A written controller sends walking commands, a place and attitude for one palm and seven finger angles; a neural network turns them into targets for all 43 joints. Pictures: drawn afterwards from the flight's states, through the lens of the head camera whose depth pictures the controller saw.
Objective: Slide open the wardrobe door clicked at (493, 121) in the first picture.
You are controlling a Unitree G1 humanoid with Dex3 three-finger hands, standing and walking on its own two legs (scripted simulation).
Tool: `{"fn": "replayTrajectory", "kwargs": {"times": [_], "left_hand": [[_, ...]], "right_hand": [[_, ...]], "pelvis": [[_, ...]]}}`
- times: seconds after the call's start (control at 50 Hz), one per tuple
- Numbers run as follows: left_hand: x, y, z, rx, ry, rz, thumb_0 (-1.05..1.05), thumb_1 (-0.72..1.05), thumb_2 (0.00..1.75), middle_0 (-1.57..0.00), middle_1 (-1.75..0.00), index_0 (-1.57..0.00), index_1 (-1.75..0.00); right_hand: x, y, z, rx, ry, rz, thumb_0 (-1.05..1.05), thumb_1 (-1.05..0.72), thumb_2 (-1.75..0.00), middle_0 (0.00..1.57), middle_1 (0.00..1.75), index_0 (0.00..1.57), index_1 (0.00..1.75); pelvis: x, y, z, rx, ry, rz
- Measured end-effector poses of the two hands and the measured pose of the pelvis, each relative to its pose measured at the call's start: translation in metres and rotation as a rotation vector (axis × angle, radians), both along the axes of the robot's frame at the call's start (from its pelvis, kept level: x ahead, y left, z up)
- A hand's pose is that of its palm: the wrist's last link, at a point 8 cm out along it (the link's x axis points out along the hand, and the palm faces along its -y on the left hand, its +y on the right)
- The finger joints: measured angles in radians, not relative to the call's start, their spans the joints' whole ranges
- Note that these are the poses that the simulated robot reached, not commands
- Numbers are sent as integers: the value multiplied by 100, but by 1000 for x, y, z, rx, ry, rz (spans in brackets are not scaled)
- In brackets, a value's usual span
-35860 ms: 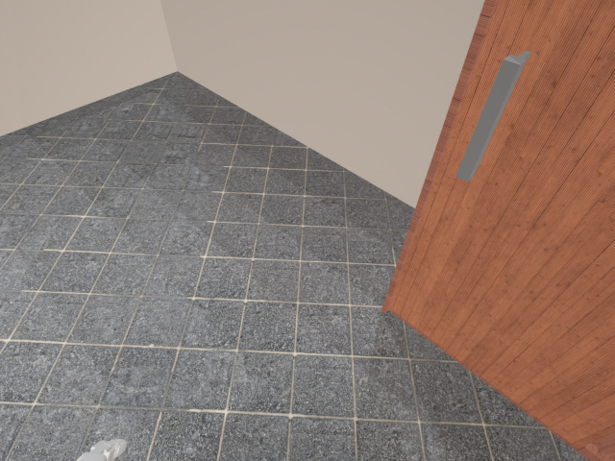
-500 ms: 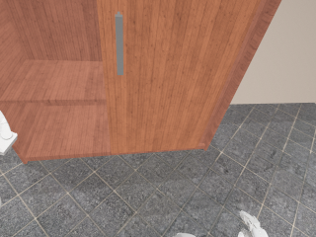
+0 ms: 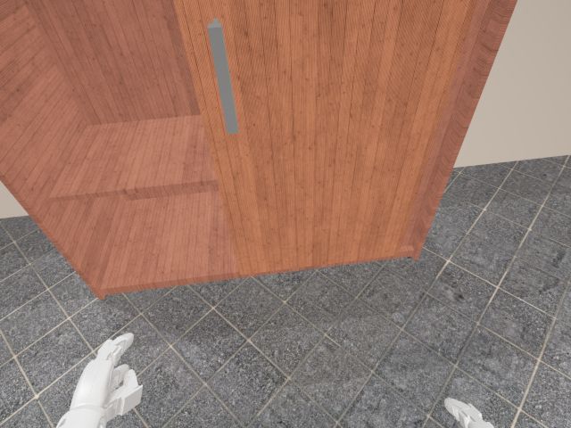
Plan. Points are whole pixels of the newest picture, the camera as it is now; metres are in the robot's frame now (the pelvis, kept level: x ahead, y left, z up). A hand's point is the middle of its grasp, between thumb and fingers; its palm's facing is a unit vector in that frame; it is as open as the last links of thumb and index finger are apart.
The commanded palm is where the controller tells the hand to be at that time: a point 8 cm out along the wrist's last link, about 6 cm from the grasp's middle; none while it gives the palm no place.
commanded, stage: let the arm hang, fingers relaxed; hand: left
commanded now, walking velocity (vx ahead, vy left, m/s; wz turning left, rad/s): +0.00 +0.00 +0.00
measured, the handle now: (224, 79) +0.81 +0.13 +0.14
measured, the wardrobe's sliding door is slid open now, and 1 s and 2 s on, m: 0.56 0.56 0.56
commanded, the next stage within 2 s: look to check the result in 0.92 s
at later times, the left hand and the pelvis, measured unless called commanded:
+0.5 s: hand out of the picture +0.05 +0.21 -0.13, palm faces +0.02 -0.97 -0.26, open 7.3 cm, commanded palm none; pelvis +0.01 +0.01 +0.04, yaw +1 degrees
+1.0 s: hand out of the picture +0.01 +0.19 -0.14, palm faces -0.01 -0.98 -0.19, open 7.4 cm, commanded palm none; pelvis +0.00 +0.02 +0.04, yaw +0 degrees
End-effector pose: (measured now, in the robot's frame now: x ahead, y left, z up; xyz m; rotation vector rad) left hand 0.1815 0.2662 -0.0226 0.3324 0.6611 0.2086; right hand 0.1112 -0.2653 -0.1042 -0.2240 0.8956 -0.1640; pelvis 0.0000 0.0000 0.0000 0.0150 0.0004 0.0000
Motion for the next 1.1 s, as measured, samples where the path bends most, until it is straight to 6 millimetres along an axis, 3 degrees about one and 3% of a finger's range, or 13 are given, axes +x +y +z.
{"fn": "replayTrajectory", "kwargs": {"times": [0.06, 0.1, 0.18, 0.28, 0.44, 0.68, 1.1], "left_hand": [[-44, -52, -64, -139, 250, -45, 2, 91, 89, -20, -30, -19, -30], [-80, -80, -85, -234, 370, -19, 1, 92, 89, -20, -30, -19, -30], [-101, -69, -79, -236, 403, 77, -8, 101, 89, -21, -30, -21, -30], [-122, -38, -82, -182, 538, 115, -5, 97, 89, -21, -30, -21, -30], [-136, -10, -77, -142, 628, 146, 0, 93, 89, -20, -30, -20, -30], [-139, -20, -78, -182, 633, 108, 1, 91, 89, -20, -30, -20, -30], [-176, -23, -83, -192, 732, 119, 1, 91, 89, -20, -30, -20, -30]], "right_hand": [[-19, -2, -8, 18, 95, 4, 1, -90, -90, 20, 30, 20, 30], [-33, -3, -11, 28, 191, -5, 1, -90, -90, 20, 30, 20, 30], [-56, 2, -8, 34, 367, 0, 1, -91, -90, 20, 30, 20, 30], [-72, 16, -4, 46, 433, -35, 1, -91, -90, 20, 30, 20, 30], [-72, 39, 0, 57, 442, -40, 1, -91, -90, 20, 30, 20, 30], [-69, 48, 2, 67, 402, -40, 0, -92, -90, 20, 30, 20, 30], [-126, 58, 0, 88, 528, -98, 0, -91, -90, 20, 30, 20, 30]], "pelvis": [[-3, -13, -1, 28, -8, 3], [-1, -18, 4, 11, -11, 21], [3, -18, 19, -26, 15, 43], [10, -11, 27, -37, 37, 49], [10, 2, 37, -23, 4, 23], [7, 13, 41, -19, -23, 5], [0, 15, 42, -18, -33, -8]]}}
